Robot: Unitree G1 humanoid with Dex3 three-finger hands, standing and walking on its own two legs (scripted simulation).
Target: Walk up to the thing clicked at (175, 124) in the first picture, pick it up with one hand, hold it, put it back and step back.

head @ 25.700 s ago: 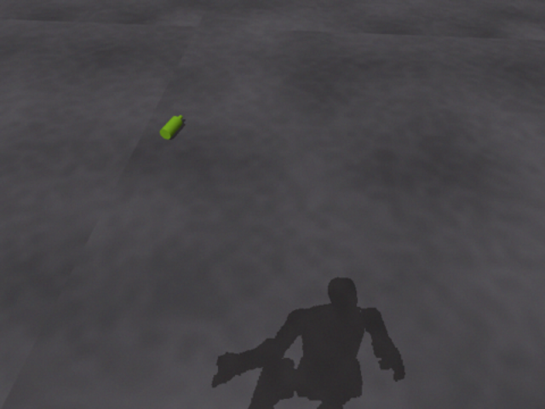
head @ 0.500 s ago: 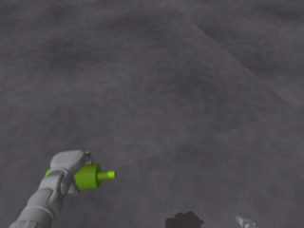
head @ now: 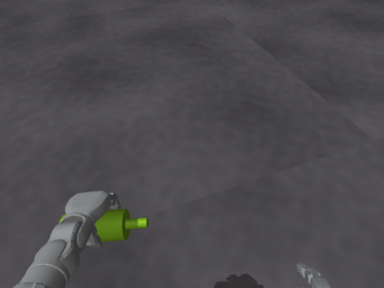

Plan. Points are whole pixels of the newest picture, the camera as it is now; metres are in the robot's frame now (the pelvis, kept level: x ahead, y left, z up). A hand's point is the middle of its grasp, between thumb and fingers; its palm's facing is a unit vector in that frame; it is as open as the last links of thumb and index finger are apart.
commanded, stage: hold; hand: left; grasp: from above
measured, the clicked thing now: (106, 225) +0.30 +0.21 -0.08
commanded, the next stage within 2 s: crouch in 0.78 s
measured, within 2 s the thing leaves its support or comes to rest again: neither
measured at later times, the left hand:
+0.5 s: hand (96, 225) +0.28 +0.22 -0.03, palm faces -0.45 -0.06 -0.89, open 9.9 cm
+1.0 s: hand (96, 222) +0.29 +0.22 -0.04, palm faces -0.45 -0.05 -0.89, open 9.9 cm
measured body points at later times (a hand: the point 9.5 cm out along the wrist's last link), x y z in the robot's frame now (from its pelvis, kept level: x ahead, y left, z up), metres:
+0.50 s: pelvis +0.00 +0.00 +0.00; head +0.00 -0.03 +0.45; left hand +0.30 +0.22 +0.02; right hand +0.15 -0.26 -0.11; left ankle +0.02 +0.11 -0.73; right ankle +0.02 -0.12 -0.73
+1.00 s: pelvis +0.00 +0.00 +0.00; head +0.01 -0.02 +0.45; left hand +0.31 +0.22 +0.02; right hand +0.14 -0.26 -0.11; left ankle +0.02 +0.11 -0.73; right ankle +0.02 -0.12 -0.73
